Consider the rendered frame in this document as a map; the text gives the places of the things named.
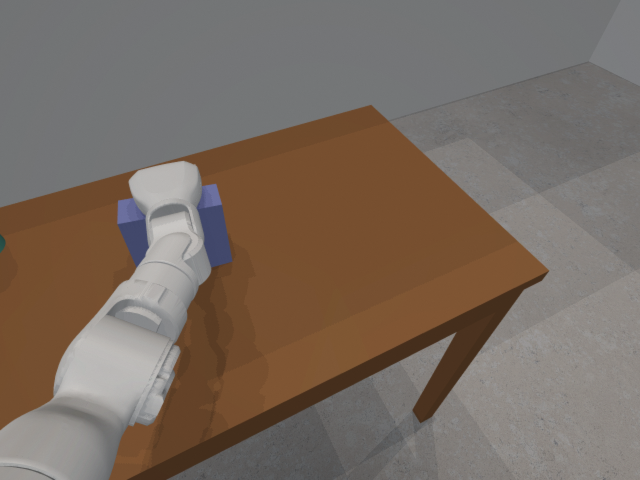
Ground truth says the sponge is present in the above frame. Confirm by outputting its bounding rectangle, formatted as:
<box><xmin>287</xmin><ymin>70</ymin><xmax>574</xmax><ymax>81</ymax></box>
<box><xmin>117</xmin><ymin>184</ymin><xmax>233</xmax><ymax>268</ymax></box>

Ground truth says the robot left hand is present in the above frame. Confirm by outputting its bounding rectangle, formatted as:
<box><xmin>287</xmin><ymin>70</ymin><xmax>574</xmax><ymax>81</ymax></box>
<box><xmin>129</xmin><ymin>161</ymin><xmax>202</xmax><ymax>216</ymax></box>

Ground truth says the left robot upper arm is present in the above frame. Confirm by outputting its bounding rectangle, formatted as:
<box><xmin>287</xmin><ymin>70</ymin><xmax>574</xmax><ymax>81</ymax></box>
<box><xmin>0</xmin><ymin>315</ymin><xmax>181</xmax><ymax>480</ymax></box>

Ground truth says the table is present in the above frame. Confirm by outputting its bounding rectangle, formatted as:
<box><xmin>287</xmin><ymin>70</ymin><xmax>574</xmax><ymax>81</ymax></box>
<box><xmin>0</xmin><ymin>105</ymin><xmax>549</xmax><ymax>480</ymax></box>

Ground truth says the robot left forearm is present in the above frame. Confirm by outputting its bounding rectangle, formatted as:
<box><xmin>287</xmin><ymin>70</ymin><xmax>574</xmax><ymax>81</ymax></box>
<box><xmin>53</xmin><ymin>199</ymin><xmax>211</xmax><ymax>396</ymax></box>

